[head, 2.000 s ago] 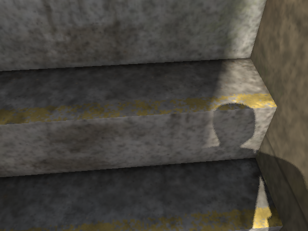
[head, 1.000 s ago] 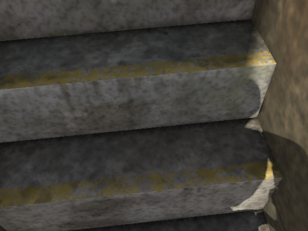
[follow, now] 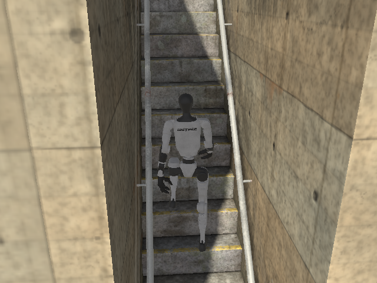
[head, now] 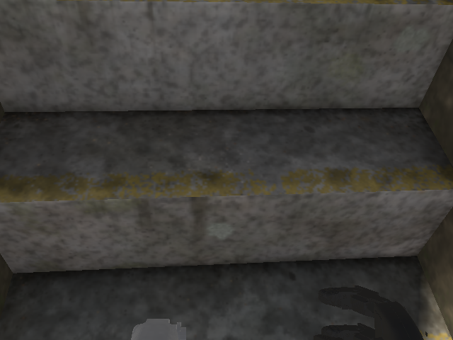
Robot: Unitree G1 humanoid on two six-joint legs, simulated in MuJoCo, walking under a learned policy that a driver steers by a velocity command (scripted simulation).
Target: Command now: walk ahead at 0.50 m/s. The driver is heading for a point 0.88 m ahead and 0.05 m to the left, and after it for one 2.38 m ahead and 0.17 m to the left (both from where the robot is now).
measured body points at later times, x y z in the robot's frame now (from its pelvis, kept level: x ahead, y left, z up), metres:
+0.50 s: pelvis +0.17 -0.01 +0.21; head +0.19 +0.00 +0.66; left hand +0.37 +0.15 +0.09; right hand +0.07 -0.19 +0.06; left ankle +0.11 +0.14 -0.52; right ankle +0.29 -0.15 -0.16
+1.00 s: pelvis +0.36 -0.09 +0.45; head +0.37 -0.14 +0.90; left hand +0.46 +0.13 +0.33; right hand +0.52 -0.25 +0.32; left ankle +0.41 +0.11 +0.13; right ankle +0.35 -0.19 -0.29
